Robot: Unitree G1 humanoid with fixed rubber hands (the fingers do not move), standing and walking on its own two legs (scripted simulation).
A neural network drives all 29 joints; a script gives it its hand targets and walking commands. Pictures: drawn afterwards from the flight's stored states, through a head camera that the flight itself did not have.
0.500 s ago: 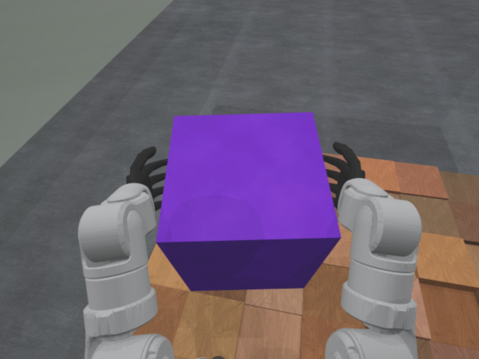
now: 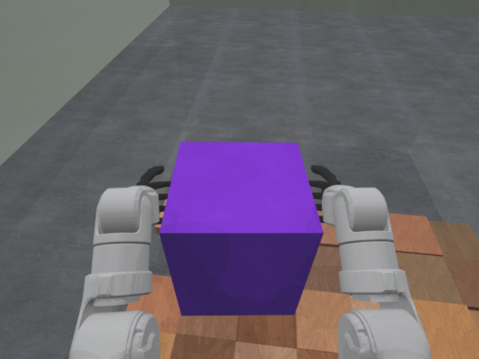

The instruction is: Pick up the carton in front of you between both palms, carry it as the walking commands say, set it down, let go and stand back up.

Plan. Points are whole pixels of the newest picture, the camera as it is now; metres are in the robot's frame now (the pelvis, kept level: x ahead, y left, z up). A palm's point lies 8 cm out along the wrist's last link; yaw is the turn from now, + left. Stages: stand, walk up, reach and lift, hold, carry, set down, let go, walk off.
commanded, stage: carry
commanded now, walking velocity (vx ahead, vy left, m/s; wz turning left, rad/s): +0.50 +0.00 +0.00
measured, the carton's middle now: (238, 230) +0.35 -0.01 +0.04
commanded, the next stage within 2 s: none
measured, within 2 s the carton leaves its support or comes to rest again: neither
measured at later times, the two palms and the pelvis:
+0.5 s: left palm (180, 102) +0.70 +0.12 +0.11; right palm (297, 100) +0.71 -0.18 +0.11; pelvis +0.34 -0.04 -0.02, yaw -1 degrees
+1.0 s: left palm (201, 59) +0.98 +0.07 +0.10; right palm (293, 58) +0.98 -0.23 +0.10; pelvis +0.68 -0.08 -0.01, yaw +0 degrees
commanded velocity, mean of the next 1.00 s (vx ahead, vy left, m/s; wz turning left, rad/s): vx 0.50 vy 0.00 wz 0.00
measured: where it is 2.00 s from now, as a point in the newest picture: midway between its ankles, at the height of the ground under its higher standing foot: (233, 189)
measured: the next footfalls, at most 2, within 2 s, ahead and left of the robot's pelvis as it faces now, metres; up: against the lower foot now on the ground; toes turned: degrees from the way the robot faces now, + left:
right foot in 0.06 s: +0.21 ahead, -0.10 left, -0.02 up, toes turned -6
left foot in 0.52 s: +0.55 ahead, +0.04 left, -0.01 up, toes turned +6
